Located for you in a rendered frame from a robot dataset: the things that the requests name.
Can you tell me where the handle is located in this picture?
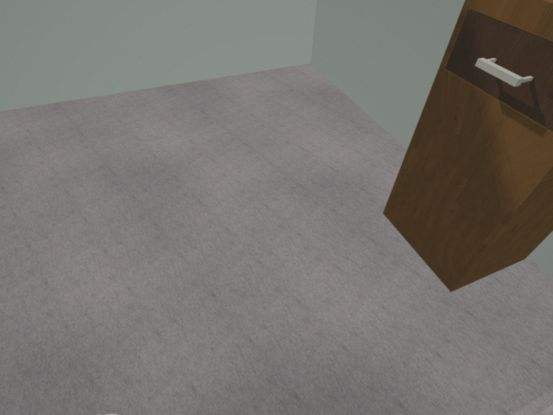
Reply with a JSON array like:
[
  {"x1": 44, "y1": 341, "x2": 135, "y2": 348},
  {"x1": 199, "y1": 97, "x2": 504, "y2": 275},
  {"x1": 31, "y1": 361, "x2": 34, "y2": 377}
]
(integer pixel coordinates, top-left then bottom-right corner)
[{"x1": 475, "y1": 58, "x2": 534, "y2": 87}]

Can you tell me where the cabinet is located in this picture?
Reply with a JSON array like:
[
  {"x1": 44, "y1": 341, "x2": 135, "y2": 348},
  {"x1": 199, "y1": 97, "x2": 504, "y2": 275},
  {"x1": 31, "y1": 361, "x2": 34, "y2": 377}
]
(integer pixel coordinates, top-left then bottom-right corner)
[{"x1": 383, "y1": 0, "x2": 553, "y2": 291}]

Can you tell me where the drawer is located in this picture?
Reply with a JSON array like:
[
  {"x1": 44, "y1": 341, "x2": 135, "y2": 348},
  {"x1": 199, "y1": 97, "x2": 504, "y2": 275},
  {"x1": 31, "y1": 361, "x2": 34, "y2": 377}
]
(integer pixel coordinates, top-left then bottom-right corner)
[{"x1": 445, "y1": 10, "x2": 553, "y2": 131}]

